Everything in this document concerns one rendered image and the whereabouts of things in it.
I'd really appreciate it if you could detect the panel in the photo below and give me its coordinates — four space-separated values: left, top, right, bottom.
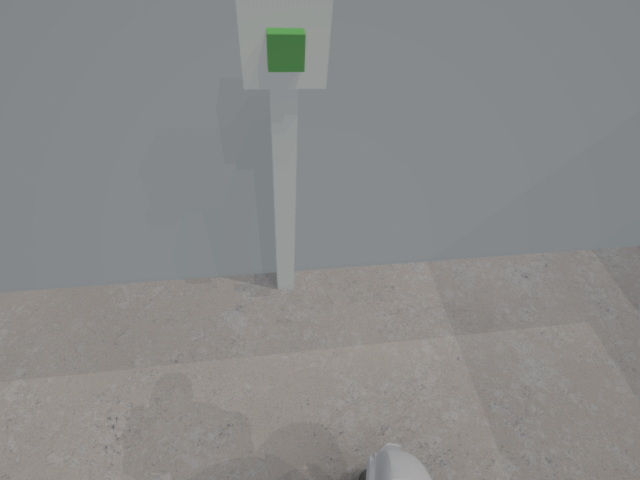
235 0 333 289

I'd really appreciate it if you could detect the right robot shin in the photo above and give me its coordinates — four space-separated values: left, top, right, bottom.
379 443 402 452

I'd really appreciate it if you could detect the button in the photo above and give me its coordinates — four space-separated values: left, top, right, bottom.
266 28 306 72

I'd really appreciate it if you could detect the robot right thigh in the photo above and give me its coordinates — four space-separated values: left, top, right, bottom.
366 449 432 480

